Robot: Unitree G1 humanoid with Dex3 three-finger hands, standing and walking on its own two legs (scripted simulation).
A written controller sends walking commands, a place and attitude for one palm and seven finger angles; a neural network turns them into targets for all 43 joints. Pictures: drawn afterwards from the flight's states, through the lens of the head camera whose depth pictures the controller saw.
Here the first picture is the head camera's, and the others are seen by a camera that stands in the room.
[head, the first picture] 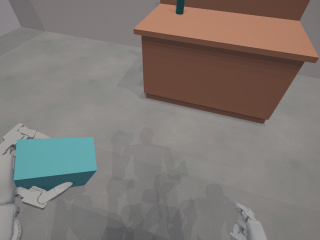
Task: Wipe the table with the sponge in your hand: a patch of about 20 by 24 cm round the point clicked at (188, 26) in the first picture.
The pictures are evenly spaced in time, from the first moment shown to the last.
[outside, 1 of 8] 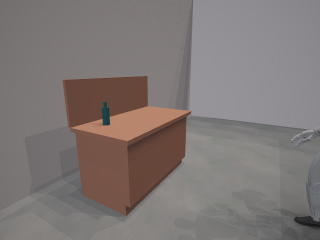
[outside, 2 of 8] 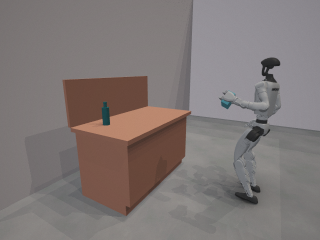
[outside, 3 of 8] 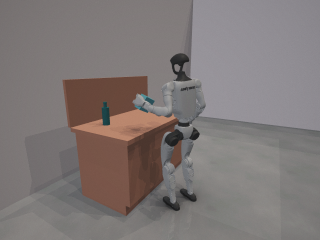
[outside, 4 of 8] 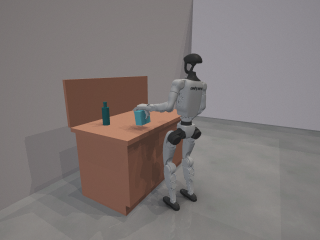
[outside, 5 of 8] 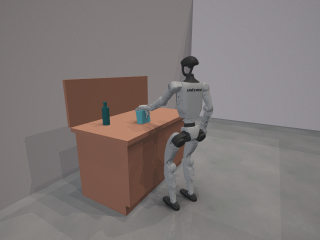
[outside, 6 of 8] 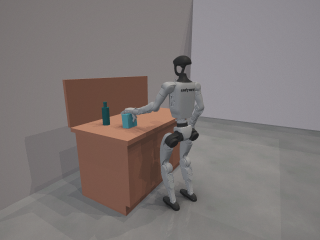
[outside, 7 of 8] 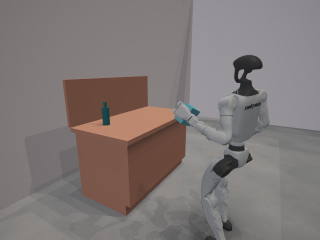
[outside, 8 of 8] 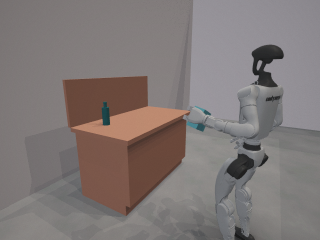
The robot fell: no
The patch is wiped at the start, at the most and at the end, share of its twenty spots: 0.00 0.95 0.95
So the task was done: yes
